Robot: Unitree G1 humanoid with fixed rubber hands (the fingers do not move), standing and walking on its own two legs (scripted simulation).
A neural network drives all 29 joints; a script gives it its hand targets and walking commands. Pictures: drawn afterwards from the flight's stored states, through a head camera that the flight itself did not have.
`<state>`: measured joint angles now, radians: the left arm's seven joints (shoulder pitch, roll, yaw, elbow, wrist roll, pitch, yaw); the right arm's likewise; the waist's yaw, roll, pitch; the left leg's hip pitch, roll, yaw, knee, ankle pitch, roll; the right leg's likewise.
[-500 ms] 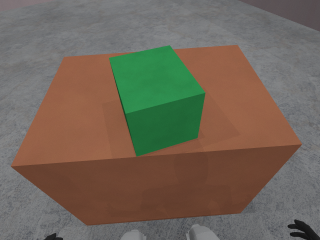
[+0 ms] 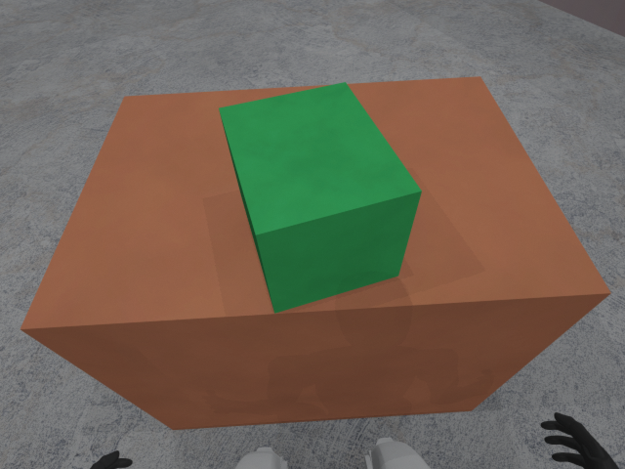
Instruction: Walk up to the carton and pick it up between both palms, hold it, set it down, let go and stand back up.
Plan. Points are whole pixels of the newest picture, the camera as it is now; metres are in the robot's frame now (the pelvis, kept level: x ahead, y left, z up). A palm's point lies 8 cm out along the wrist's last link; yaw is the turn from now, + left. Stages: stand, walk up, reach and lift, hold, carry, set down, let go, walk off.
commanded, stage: walk up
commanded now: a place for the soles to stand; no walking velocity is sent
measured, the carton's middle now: (311, 194) +0.49 +0.01 +0.06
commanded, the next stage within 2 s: stand in 0.32 s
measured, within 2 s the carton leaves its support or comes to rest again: neither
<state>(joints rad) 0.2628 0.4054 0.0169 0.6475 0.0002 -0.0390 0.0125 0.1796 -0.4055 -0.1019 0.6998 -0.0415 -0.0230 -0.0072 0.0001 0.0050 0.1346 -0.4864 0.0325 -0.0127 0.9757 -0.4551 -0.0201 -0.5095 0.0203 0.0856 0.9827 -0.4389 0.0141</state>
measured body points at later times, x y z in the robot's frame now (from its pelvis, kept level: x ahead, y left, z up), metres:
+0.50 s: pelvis -0.01 +0.00 +0.00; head +0.04 +0.00 +0.45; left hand +0.12 +0.31 -0.08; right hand +0.14 -0.32 -0.09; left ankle +0.04 +0.14 -0.68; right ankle +0.05 -0.14 -0.68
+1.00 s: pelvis -0.01 -0.03 +0.04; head +0.02 -0.04 +0.49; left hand +0.18 +0.26 -0.03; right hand +0.15 -0.31 -0.05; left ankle +0.04 +0.14 -0.68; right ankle +0.05 -0.14 -0.68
